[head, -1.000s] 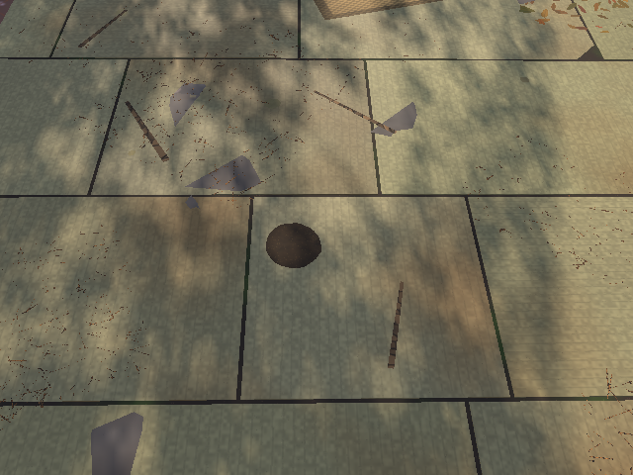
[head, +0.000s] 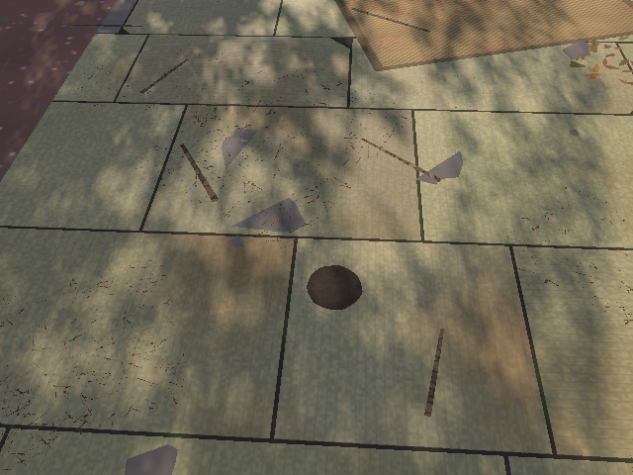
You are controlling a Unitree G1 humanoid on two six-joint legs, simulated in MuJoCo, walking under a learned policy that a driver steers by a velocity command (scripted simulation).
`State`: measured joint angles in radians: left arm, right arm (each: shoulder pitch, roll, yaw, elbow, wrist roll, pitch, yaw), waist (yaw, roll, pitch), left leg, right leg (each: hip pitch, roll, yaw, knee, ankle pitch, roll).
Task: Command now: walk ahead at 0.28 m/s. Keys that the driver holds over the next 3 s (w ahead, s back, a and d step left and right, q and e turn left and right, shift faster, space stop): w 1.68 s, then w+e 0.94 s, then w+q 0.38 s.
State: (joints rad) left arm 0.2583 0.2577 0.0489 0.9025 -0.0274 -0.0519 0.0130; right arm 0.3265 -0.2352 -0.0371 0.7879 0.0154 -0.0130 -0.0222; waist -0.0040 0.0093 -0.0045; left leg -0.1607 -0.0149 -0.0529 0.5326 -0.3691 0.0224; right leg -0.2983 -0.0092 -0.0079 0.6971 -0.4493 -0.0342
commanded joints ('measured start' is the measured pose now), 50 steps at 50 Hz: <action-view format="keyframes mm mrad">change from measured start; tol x32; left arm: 1 25 73 19 -31 -8 -58 -25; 28 321 9 -30 -22 35 -21 -5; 50 -286 104 -4 -234 12 -53 -54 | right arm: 1 -106 -167 -41 -74 18 -17 -1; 22 -441 -82 -13 -216 14 -88 73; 28 122 -311 -92 -63 -18 -76 49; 50 69 -219 -52 90 8 -55 20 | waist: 1 66 138 109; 4 143 -324 12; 22 81 -98 152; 29 -120 206 -396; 50 -51 47 68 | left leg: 1 -162 210 -271 -277 -193 147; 6 -675 35 -82 613 -107 24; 23 -441 43 75 -10 373 35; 26 -48 -36 132 -24 330 108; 28 631 371 -536 -71 48 327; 36 -66 218 -163 -414 291 237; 50 212 274 -56 -316 434 159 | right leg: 1 88 2 -30 -201 138 -54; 5 426 -390 738 -531 -87 -268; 21 316 -218 102 -584 537 -142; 26 375 -197 39 -165 1147 -81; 28 -237 45 31 512 163 9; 30 -437 -8 140 672 -39 -16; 50 -309 -70 32 -187 429 -5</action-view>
